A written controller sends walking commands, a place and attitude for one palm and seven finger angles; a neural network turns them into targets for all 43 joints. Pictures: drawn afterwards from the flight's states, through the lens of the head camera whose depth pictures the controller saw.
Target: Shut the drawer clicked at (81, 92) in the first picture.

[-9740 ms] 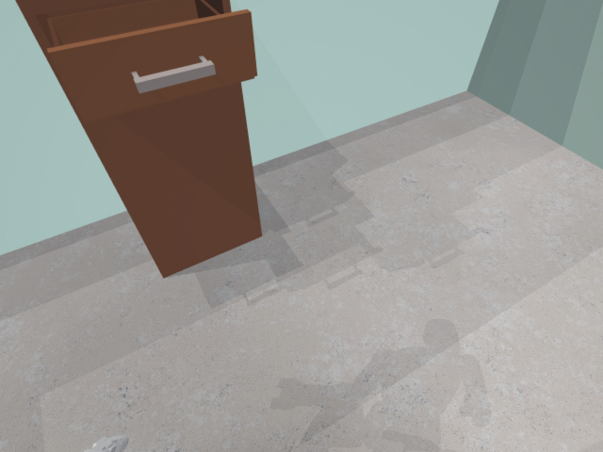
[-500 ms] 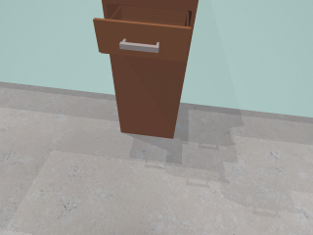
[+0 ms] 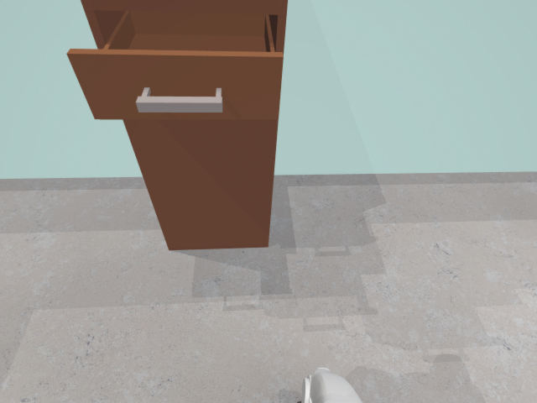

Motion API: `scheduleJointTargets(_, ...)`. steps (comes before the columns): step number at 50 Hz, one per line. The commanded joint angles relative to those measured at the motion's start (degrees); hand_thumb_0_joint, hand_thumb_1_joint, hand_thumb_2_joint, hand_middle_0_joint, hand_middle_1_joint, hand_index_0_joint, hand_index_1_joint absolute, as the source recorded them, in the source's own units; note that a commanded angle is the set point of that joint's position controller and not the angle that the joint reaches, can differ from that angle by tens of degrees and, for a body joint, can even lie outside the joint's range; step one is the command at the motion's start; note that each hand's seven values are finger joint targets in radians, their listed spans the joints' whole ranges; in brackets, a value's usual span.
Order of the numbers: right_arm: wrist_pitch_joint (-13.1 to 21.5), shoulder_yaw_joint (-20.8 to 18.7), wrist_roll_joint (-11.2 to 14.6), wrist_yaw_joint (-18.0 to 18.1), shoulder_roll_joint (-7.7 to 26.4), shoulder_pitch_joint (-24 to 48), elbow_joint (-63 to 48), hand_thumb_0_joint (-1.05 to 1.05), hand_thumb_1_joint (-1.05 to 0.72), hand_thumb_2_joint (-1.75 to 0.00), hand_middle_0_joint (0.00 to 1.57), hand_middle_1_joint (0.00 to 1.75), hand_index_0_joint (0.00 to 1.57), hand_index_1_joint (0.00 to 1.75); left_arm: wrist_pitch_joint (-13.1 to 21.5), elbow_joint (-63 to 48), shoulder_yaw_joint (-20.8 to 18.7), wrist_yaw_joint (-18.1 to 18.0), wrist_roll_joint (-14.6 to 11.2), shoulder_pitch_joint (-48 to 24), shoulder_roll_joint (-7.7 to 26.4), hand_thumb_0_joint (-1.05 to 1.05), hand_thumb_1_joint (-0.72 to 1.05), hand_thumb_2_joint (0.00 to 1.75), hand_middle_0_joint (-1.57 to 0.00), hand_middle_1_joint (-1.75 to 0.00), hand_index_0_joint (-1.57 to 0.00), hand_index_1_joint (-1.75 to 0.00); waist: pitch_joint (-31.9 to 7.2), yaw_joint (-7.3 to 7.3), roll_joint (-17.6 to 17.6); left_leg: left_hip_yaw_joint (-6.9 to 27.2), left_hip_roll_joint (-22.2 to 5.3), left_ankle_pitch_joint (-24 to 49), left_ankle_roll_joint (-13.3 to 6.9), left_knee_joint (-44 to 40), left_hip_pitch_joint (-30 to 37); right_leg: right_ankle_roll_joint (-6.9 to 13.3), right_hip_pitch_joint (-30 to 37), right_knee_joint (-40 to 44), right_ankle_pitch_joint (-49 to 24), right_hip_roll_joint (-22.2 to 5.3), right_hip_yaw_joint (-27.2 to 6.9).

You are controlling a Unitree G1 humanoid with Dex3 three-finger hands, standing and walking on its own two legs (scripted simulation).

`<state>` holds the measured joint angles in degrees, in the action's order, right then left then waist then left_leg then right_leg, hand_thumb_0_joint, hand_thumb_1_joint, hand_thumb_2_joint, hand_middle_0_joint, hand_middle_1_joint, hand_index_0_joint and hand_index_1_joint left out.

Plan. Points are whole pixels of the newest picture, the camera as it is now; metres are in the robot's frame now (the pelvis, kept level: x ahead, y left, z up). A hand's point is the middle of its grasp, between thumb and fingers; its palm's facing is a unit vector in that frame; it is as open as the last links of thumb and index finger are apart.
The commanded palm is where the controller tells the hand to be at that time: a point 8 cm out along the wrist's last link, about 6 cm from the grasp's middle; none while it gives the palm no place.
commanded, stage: take the last steps up to it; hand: left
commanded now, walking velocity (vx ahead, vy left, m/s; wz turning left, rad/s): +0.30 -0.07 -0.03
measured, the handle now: (181, 98) +0.62 +0.18 +0.12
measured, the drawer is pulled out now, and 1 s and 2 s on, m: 0.19 0.19 0.19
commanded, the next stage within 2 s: come to a stop and stand still in 0.34 s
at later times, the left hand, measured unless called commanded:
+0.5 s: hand (194, 401) +0.16 +0.12 -0.17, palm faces +0.08 -0.98 -0.19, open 7.3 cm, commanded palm none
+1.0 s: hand (194, 371) +0.21 +0.13 -0.17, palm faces +0.03 -0.95 -0.31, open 7.4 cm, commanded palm none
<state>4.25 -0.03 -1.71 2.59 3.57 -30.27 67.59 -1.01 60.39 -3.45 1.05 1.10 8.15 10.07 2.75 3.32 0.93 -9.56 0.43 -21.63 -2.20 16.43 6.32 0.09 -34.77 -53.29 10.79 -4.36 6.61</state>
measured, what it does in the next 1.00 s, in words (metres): walks ahead: right foot, then left foot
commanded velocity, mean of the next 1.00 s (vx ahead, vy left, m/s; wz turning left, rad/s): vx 0.02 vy -0.01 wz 0.01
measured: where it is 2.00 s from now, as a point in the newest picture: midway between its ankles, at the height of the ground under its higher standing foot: outside the picture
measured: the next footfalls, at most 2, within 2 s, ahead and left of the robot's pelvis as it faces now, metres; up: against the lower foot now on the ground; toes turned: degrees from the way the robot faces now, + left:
right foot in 0.14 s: +0.19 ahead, -0.11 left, +0.00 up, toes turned -9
left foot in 0.60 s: +0.30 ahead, +0.08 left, +0.00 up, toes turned +5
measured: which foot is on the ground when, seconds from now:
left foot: down 0.00-0.14, up 0.16-0.58, down 0.60-0.94, up 0.96-1.00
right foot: up 0.00-0.12, down 0.14-0.68, up 0.70-0.92, down 0.94-1.00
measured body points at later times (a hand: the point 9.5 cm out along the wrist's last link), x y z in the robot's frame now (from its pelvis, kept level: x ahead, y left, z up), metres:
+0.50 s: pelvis +0.18 -0.05 +0.00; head +0.19 -0.06 +0.45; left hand +0.16 +0.17 -0.15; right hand +0.26 -0.28 -0.15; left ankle +0.25 +0.10 -0.69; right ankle +0.16 -0.10 -0.74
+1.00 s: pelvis +0.16 -0.08 -0.01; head +0.18 -0.11 +0.44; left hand +0.21 +0.18 -0.14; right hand +0.24 -0.32 -0.17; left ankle +0.26 +0.08 -0.73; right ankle +0.16 -0.18 -0.74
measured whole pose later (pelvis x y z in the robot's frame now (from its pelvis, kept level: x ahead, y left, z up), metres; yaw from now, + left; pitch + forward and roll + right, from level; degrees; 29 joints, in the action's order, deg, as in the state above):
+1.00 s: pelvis +0.16 -0.08 -0.01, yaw -2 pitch -2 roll +1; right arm -3.3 -4.2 -1.0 1.0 11.0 -7.7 59.3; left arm -1.0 58.1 -3.2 -2.1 1.6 13.6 10.9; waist 3.8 -0.6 -2.3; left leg -2.6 -3.9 -17.8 1.4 36.2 -22.8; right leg 0.8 -15.1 -37.4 20.3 -2.1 3.1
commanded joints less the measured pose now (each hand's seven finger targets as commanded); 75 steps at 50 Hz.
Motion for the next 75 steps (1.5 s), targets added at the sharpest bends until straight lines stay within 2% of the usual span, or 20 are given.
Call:
scheduleJointTargets(1,0.28,-1.90,0.00,0.82,9.99,-5.47,-0.04,0.00,-0.90,-0.90,0.20,0.30,0.20,0.30,2.32,-5.16,0.91,0.32,-0.24,-5.04,0.28,0.00,0.90,0.90,-0.20,-0.30,-0.20,-0.30,5.80,-1.14,-8.16,5.75,-16.48,63.16,-3.65,3.46,-0.91,2.88,1.70,11.65,4.04,3.28,3.69)
scheduleJointTargets(3,0.07,-2.56,0.39,0.74,11.65,-3.42,-0.28,0.00,-0.90,-0.90,0.20,0.30,0.20,0.30,2.99,-2.87,0.46,-0.20,-0.19,3.27,2.09,0.00,0.90,0.90,-0.20,-0.30,-0.20,-0.30,0.53,-4.77,-8.33,5.19,-16.35,69.90,-3.01,11.87,-1.38,4.38,13.06,16.95,3.79,5.71,4.30)
scheduleJointTargets(5,0.15,-3.06,1.37,-0.04,11.90,-0.25,-1.71,0.00,-0.90,-0.90,0.20,0.30,0.20,0.30,4.26,1.57,-1.02,-0.62,0.34,17.87,6.11,0.00,0.90,0.90,-0.20,-0.30,-0.20,-0.30,-7.78,-11.47,-5.52,3.10,-13.32,53.76,-0.80,30.40,-15.05,6.74,37.86,22.90,-7.35,1.51,-0.66)
scheduleJointTargets(6,0.29,-2.77,2.19,-0.63,8.13,-2.38,-3.00,0.00,-0.90,-0.90,0.20,0.30,0.20,0.30,4.81,2.95,-2.42,-1.40,0.35,23.55,11.55,0.00,0.90,0.90,-0.20,-0.30,-0.20,-0.30,-14.28,-12.26,7.28,0.87,-4.38,10.46,1.57,49.52,-31.52,13.68,52.04,25.55,-18.86,-15.26,-22.70)
scheduleJointTargets(7,-0.02,-2.75,2.34,-0.57,7.83,-1.08,-4.16,0.00,-0.90,-0.90,0.20,0.30,0.20,0.30,4.71,3.22,-2.45,-1.60,-0.84,24.00,13.66,0.00,0.90,0.90,-0.20,-0.30,-0.20,-0.30,-15.69,-10.47,6.98,6.33,-0.71,-12.60,1.22,64.22,-36.27,18.60,49.56,31.99,-23.78,-22.79,-33.79)
scheduleJointTargets(11,-2.63,-3.17,0.83,-1.39,5.46,4.19,-5.02,0.00,-0.90,-0.90,0.20,0.30,0.20,0.30,4.71,-0.81,0.07,-2.21,-0.90,7.39,4.45,0.00,0.90,0.90,-0.20,-0.30,-0.20,-0.30,4.00,-3.37,-0.32,10.91,-8.73,2.22,0.86,61.13,-34.74,11.64,16.71,42.21,-1.25,-15.39,-17.20)
scheduleJointTargets(14,-4.02,-3.16,0.20,-1.77,3.55,1.69,-4.92,0.00,-0.90,-0.90,0.20,0.30,0.20,0.30,5.54,-1.33,0.59,-2.41,-0.15,6.53,1.55,0.00,0.90,0.90,-0.20,-0.30,-0.20,-0.30,2.61,-0.12,0.65,9.42,-8.52,5.13,2.04,52.80,-31.51,9.88,12.33,43.30,-5.68,-10.56,-8.46)
scheduleJointTargets(22,-3.38,-2.66,0.32,-2.71,6.16,15.64,-9.33,0.00,-0.90,-0.90,0.20,0.30,0.20,0.30,6.02,1.74,1.04,-1.97,-0.26,13.36,3.32,0.00,0.90,0.90,-0.20,-0.30,-0.20,-0.30,0.51,-3.24,4.14,6.41,-7.07,8.56,3.78,31.99,-36.13,10.44,26.91,39.55,-24.51,-8.58,-6.99)
scheduleJointTargets(27,-2.95,-1.19,0.94,-1.25,5.74,18.82,-8.23,0.00,-0.90,-0.90,0.20,0.30,0.20,0.30,4.24,3.12,1.96,-3.05,-0.30,14.38,2.80,0.00,0.90,0.90,-0.20,-0.30,-0.20,-0.30,-2.71,-4.09,3.24,6.14,-3.51,12.22,3.81,15.04,-23.49,7.43,30.52,30.82,-42.05,-7.07,-5.70)
scheduleJointTargets(30,-2.37,-2.09,1.16,-0.30,10.20,14.51,-6.83,0.00,-0.90,-0.90,0.20,0.30,0.20,0.30,3.10,2.87,2.30,-3.95,-0.92,16.19,1.39,0.00,0.90,0.90,-0.20,-0.30,-0.20,-0.30,-7.66,-3.16,-2.99,10.74,-11.27,56.49,0.31,12.53,-6.35,1.79,22.73,24.00,-25.24,-3.21,-4.36)
scheduleJointTargets(33,-3.79,-2.89,1.74,0.72,13.31,14.78,-6.45,0.00,-0.90,-0.90,0.20,0.30,0.20,0.30,1.30,1.99,2.12,-4.45,-0.69,17.29,1.97,0.00,0.90,0.90,-0.20,-0.30,-0.20,-0.30,-6.18,-3.17,-14.38,16.61,-19.65,70.91,-6.78,10.16,-4.32,-0.65,17.95,18.06,10.79,0.63,-2.58)
scheduleJointTargets(40,-5.35,-5.22,0.44,0.83,14.55,20.72,-10.69,0.00,-0.90,-0.90,0.20,0.30,0.20,0.30,-0.85,-1.94,-0.29,-3.60,-0.19,14.03,1.60,0.00,0.90,0.90,-0.20,-0.30,-0.20,-0.30,-8.81,-3.59,-7.21,17.05,-21.14,48.50,-10.13,5.95,-11.90,-0.68,12.86,-2.01,20.98,1.58,-7.12)
scheduleJointTargets(45,-5.54,-5.42,0.48,-0.64,14.11,23.77,-12.10,0.00,-0.90,-0.90,0.20,0.30,0.20,0.30,-0.06,-1.75,-0.24,-2.92,0.14,17.10,0.77,0.00,0.90,0.90,-0.20,-0.30,-0.20,-0.30,-10.19,-5.83,-6.63,12.59,-14.34,17.69,-4.33,7.50,-22.77,-1.09,25.89,20.26,6.04,2.19,-2.38)
scheduleJointTargets(48,-6.83,-4.11,1.07,-2.08,8.18,24.87,-13.84,0.00,-0.90,-0.90,0.20,0.30,0.20,0.30,0.80,-4.12,-0.44,-3.02,0.71,11.05,9.62,0.00,0.90,0.90,-0.20,-0.30,-0.20,-0.30,-0.35,-5.41,13.72,7.52,-2.79,-5.54,3.42,23.10,-28.74,6.96,13.49,44.99,21.68,-15.53,-25.14)
scheduleJointTargets(52,-6.73,-4.13,0.35,-2.69,10.50,21.77,-10.50,0.00,-0.90,-0.90,0.20,0.30,0.20,0.30,1.55,-4.85,-0.24,-2.95,0.32,4.93,8.87,0.00,0.90,0.90,-0.20,-0.30,-0.20,-0.30,6.45,-3.87,6.81,10.88,-3.73,1.43,2.55,31.25,-29.85,6.81,11.19,45.73,20.46,-12.88,-23.32)
scheduleJointTargets(64,-5.49,-3.27,0.99,-1.90,11.04,17.75,-10.77,0.00,-0.90,-0.90,0.20,0.30,0.20,0.30,2.03,-1.76,-1.42,-3.56,0.49,13.42,9.70,0.00,0.90,0.90,-0.20,-0.30,-0.20,-0.30,-4.13,-7.75,7.86,9.59,-2.42,-4.15,4.54,24.20,-31.76,10.78,36.29,35.09,-20.27,-15.03,-18.44)
scheduleJointTargets(68,-4.87,-2.69,1.32,-1.51,9.34,10.96,-7.82,0.00,-0.90,-0.90,0.20,0.30,0.20,0.30,1.41,-1.27,-1.08,-3.36,0.04,7.80,9.40,0.00,0.90,0.90,-0.20,-0.30,-0.20,-0.30,-5.34,-3.67,9.34,7.02,-0.80,7.69,3.92,7.16,-14.91,6.41,25.70,32.79,-10.71,-10.21,-13.33)
scheduleJointTargets(70,-3.97,-2.69,1.06,-1.17,11.63,8.79,-6.52,0.00,-0.90,-0.90,0.20,0.30,0.20,0.30,0.79,-1.15,-0.10,-3.18,-0.66,7.15,6.07,0.00,0.90,0.90,-0.20,-0.30,-0.20,-0.30,-4.91,-2.93,0.77,11.34,-5.68,12.62,2.42,1.99,-7.75,2.56,17.65,28.01,0.79,-4.11,-9.07)
scheduleJointTargets(72,-4.16,-3.07,0.65,-0.78,15.33,12.44,-7.57,0.00,-0.90,-0.90,0.20,0.30,0.20,0.30,0.37,-0.83,0.68,-2.77,-0.49,7.83,2.73,0.00,0.90,0.90,-0.20,-0.30,-0.20,-0.30,-0.55,-4.38,-8.56,19.73,-14.50,6.57,-1.95,-3.25,-18.45,-0.39,19.40,25.10,7.63,0.31,-3.09)
scheduleJointTargets(75,-3.96,-2.27,0.94,-0.46,13.14,16.07,-7.30,0.00,-0.90,-0.90,0.20,0.30,0.20,0.30,-0.03,1.42,1.38,-2.52,0.11,8.39,2.51,0.00,0.90,0.90,-0.20,-0.30,-0.20,-0.30,4.77,-5.21,-11.16,17.55,-11.16,2.61,-1.48,-6.62,-23.64,-0.76,21.88,24.65,3.76,-0.11,-3.26)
